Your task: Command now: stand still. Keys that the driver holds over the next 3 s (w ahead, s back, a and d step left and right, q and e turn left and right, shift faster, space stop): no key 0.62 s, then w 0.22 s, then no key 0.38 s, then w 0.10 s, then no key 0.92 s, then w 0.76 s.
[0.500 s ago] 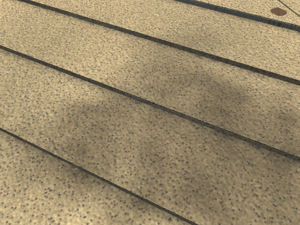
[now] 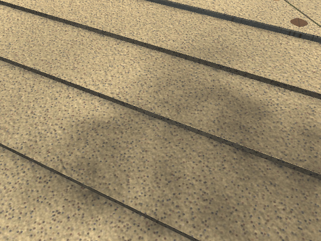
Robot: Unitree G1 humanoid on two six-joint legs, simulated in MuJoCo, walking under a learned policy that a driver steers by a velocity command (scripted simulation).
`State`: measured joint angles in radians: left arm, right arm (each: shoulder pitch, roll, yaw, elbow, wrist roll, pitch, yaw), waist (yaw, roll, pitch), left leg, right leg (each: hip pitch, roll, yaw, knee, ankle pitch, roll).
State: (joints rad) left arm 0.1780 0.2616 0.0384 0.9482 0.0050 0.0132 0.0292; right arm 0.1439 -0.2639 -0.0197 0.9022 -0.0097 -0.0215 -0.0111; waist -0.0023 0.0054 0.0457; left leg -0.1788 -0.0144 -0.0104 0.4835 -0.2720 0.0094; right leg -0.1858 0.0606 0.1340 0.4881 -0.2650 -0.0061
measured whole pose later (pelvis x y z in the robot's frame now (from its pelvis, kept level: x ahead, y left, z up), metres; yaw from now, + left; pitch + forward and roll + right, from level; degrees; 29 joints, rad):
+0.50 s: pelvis +0.00 +0.01 +0.00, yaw +0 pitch -2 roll +0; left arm 0.17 0.25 0.03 1.08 0.00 0.01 0.04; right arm 0.21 -0.26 0.00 0.99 -0.01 -0.03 -0.02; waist 0.00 0.00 0.04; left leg -0.18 -0.03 -0.01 0.47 -0.26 0.03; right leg -0.18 0.04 0.14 0.46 -0.25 0.02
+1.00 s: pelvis +0.06 -0.03 +0.00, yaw +1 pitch +0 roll +1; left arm 0.20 0.26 0.04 1.07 0.00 -0.07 0.01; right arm 0.32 -0.30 -0.03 0.98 0.01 -0.03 -0.03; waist -0.01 0.04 0.00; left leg -0.24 0.00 -0.04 0.74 -0.49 -0.02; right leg -0.26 0.01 -0.03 0.52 -0.26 -0.03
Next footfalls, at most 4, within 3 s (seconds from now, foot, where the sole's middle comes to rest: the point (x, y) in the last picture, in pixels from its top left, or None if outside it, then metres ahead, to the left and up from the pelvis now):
0.94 right None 0.11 -0.13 -0.78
1.26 left None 0.19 0.09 -0.78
1.66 right None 0.23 -0.15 -0.78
3.00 right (198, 215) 0.61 -0.12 -0.74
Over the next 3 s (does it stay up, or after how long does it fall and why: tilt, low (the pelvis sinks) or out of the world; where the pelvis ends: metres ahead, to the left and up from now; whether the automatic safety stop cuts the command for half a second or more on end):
stays up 0.41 -0.02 -0.01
